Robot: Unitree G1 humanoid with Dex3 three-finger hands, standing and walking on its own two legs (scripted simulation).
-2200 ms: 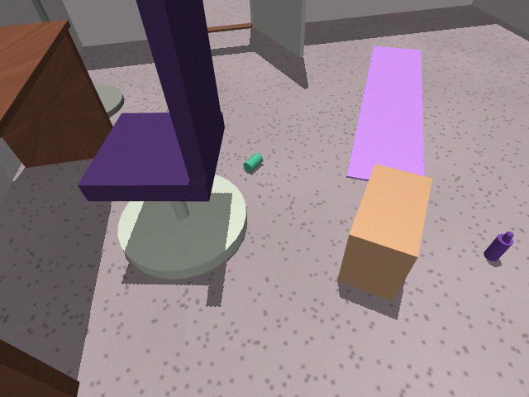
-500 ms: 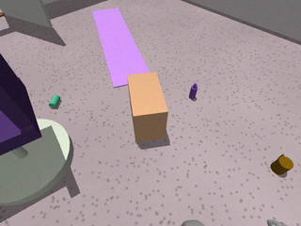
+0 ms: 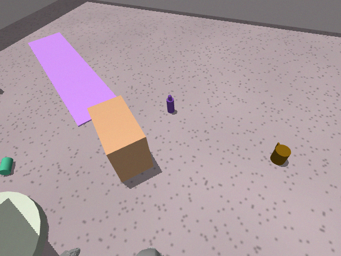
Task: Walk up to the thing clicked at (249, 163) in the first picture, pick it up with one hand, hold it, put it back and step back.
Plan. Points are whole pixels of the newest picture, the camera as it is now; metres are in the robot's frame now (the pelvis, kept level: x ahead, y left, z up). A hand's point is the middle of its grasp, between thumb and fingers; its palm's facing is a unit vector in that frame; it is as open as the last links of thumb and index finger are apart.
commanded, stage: walk up
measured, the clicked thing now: (6, 166) +0.80 +1.21 -0.73
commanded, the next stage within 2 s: stand in 1.40 s
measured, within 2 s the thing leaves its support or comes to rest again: neither
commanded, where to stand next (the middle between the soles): +0.05 +0.01 m, yaw -19 degrees
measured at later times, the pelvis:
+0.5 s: pelvis +0.00 +0.00 -0.02, yaw -12 degrees
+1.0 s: pelvis -0.01 +0.01 +0.00, yaw -19 degrees
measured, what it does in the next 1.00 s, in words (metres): steps on the spot, turning right: left foot, then right foot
